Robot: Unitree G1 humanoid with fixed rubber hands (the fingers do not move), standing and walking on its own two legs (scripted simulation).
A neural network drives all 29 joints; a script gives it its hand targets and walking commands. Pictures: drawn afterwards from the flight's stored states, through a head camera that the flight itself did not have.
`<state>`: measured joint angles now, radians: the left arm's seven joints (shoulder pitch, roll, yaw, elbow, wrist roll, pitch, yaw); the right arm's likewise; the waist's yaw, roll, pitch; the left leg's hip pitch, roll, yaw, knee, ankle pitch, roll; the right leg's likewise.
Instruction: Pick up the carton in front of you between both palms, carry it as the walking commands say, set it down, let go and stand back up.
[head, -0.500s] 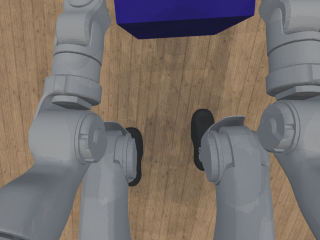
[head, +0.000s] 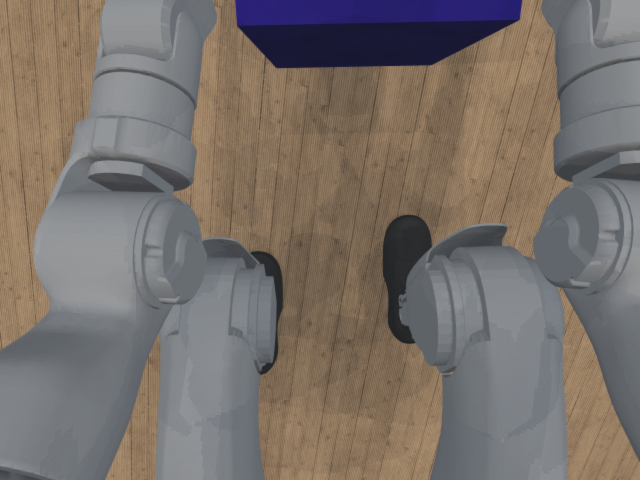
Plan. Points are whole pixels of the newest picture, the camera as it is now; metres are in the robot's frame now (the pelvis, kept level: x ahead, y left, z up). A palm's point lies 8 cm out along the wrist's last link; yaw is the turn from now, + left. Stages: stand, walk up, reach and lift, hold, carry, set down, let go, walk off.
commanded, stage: set down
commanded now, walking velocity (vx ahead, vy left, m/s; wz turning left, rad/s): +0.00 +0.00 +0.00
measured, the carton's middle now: out of the picture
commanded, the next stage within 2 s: let go in 1.96 s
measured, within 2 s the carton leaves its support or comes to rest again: neither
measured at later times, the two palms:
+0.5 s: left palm out of the picture +0.58 +0.08 -0.17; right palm out of the picture +0.55 -0.24 -0.17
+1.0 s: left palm out of the picture +0.59 +0.12 -0.16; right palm out of the picture +0.56 -0.26 -0.16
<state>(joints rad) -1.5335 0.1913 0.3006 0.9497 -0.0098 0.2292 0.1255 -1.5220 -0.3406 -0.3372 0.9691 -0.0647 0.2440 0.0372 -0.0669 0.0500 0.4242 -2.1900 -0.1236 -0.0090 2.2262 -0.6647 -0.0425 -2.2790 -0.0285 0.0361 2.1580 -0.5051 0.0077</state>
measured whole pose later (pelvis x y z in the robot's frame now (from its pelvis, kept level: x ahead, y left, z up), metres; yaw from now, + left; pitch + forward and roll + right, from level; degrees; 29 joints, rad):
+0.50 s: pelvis +0.00 +0.00 -0.01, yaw -1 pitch +32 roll +1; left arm -1.55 0.18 0.42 0.94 0.09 0.19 0.00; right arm -1.56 -0.36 -0.43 1.00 -0.14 0.23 0.15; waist -0.06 0.04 0.52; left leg -2.12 -0.11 0.00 2.27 -0.71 -0.04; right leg -2.22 -0.01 0.04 2.20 -0.53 0.01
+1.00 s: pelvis +0.00 +0.00 -0.01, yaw -1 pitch +33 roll +1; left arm -1.56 0.37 0.04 1.02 -0.24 0.14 0.14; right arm -1.60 -0.50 -0.17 1.18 0.20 0.08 -0.04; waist -0.05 0.04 0.49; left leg -2.16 -0.11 -0.01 2.27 -0.69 -0.04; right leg -2.25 -0.02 0.03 2.20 -0.52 0.01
